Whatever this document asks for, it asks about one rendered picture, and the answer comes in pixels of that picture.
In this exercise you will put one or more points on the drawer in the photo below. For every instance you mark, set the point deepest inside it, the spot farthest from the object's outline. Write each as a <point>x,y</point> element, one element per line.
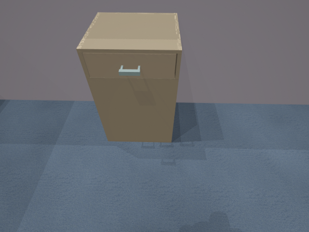
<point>152,65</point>

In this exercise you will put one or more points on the cabinet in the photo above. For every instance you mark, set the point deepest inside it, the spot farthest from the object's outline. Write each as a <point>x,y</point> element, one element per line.
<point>134,109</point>

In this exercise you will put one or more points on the handle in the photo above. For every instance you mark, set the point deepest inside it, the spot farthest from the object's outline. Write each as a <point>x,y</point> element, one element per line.
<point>129,72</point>

